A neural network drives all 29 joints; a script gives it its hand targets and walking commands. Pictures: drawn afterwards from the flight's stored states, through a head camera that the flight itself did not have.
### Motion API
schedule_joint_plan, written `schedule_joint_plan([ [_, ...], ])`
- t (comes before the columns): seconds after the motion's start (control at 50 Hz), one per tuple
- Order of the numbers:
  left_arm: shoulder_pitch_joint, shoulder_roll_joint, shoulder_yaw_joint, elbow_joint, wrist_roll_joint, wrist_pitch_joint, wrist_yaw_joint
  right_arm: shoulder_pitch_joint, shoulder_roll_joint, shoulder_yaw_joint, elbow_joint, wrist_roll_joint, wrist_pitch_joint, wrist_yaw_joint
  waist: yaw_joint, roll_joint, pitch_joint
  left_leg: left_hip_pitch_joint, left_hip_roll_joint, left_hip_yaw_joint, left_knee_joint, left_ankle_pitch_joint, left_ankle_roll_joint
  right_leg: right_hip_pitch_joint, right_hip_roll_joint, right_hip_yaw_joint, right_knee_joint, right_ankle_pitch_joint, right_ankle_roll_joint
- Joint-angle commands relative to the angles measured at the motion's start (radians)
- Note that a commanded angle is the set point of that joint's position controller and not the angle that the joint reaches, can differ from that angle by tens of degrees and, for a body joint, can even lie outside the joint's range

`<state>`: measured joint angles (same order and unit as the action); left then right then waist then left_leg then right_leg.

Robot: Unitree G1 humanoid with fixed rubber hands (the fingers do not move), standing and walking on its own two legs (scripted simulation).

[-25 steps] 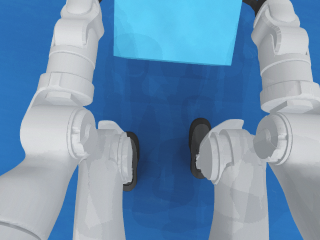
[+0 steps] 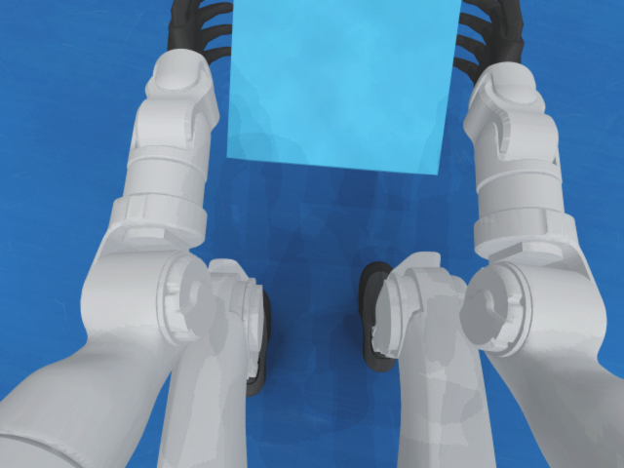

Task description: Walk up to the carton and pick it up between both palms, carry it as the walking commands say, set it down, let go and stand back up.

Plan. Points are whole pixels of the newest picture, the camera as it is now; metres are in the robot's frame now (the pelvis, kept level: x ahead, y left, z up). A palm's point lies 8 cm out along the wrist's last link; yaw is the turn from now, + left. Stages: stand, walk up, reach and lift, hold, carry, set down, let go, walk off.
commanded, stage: reach and lift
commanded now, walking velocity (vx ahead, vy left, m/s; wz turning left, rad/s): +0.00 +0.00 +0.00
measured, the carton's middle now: (336, 78) +0.54 -0.05 -0.18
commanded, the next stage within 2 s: none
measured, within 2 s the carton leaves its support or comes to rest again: neither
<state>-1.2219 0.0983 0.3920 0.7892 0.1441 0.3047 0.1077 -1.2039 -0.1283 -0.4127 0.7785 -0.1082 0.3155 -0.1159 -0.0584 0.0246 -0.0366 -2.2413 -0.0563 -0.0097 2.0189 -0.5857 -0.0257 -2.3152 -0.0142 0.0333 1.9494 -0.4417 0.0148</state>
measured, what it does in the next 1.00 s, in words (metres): rises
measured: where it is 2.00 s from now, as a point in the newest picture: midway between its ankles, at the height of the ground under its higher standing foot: (314, 346)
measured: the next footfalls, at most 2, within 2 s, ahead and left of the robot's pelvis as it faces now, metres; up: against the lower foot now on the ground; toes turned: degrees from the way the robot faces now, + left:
none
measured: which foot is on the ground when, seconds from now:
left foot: down 0.00-1.00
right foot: down 0.00-1.00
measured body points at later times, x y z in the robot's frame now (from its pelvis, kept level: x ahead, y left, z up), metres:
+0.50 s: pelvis +0.00 +0.00 +0.05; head +0.29 -0.02 +0.39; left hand +0.54 +0.11 -0.03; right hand +0.51 -0.20 -0.04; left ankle +0.10 +0.12 -0.38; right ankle +0.13 -0.13 -0.38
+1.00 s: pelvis +0.01 +0.00 +0.11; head +0.26 -0.02 +0.48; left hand +0.52 +0.11 +0.05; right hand +0.49 -0.20 +0.04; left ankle +0.10 +0.12 -0.38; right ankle +0.13 -0.13 -0.38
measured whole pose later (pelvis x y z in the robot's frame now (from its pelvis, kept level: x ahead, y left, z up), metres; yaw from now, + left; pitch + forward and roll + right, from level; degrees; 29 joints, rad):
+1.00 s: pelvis +0.01 +0.00 +0.11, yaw -1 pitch +46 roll +1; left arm -0.99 -0.01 0.48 0.67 0.26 0.38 0.05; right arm -0.97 0.03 -0.47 0.65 -0.23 0.40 -0.16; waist -0.04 0.02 -0.25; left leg -1.93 -0.05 -0.02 1.67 -0.53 -0.03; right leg -2.00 0.00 0.02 1.61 -0.41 0.01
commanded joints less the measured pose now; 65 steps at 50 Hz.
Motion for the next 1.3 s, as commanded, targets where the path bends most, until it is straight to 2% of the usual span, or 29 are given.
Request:
schedule_joint_plan([
  [0.0,-0.631,-0.949,-0.425,-0.043,-0.124,-0.013,-0.312,-0.631,0.949,0.441,-0.052,0.121,0.001,0.33,-0.017,-0.006,-1.125,0.413,-0.115,0.101,-0.242,0.183,0.009,0.794,0.126,-0.115,-0.134,0.23,-0.002],
  [0.1,-0.629,-0.96,-0.413,-0.047,-0.12,0.006,-0.329,-0.621,0.97,0.434,-0.065,0.112,0.023,0.331,-0.015,-0.006,-1.143,0.426,-0.118,0.105,-0.275,0.163,0.01,0.83,0.128,-0.113,-0.172,0.214,-0.001],
  [0.28,-0.58,-1.019,-0.439,-0.072,-0.121,0.031,-0.349,-0.585,1.009,0.456,-0.103,0.105,0.042,0.345,-0.022,0.006,-1.218,0.498,-0.122,0.097,-0.328,0.216,0.009,0.872,0.137,-0.117,-0.221,0.261,-0.002],
  [0.4,-0.532,-1.05,-0.436,-0.077,-0.097,0.041,-0.35,-0.555,1.033,0.462,-0.093,0.098,0.045,0.361,-0.013,0.008,-1.238,0.549,-0.121,0.087,-0.367,0.245,0.009,0.865,0.14,-0.118,-0.256,0.269,-0.007],
  [0.5,-0.505,-1.052,-0.419,-0.06,-0.08,0.043,-0.356,-0.53,1.061,0.462,-0.084,0.087,0.05,0.363,-0.004,-0.008,-1.219,0.542,-0.121,0.09,-0.4,0.226,0.014,0.902,0.14,-0.109,-0.295,0.259,-0.005],
  [0.7,-0.471,-1.07,-0.408,-0.055,-0.069,0.055,-0.375,-0.489,1.091,0.448,-0.076,0.07,0.06,0.362,-0.005,-0.005,-1.181,0.59,-0.119,0.086,-0.471,0.189,0.014,0.965,0.14,-0.103,-0.375,0.213,-0.007],
  [1.02,-0.362,-1.102,-0.415,-0.065,-0.053,0.059,-0.393,-0.382,1.143,0.469,-0.1,0.052,0.067,0.372,0.002,-0.007,-1.174,0.68,-0.119,0.071,-0.578,0.235,0.016,1.105,0.147,-0.087,-0.485,0.263,-0.004],
  [1.28,-0.295,-1.127,-0.416,-0.066,-0.039,0.061,-0.399,-0.308,1.164,0.466,-0.093,0.032,0.069,0.384,0.004,-0.002,-1.116,0.792,-0.115,0.057,-0.687,0.228,0.015,1.192,0.15,-0.081,-0.589,0.241,-0.008],
])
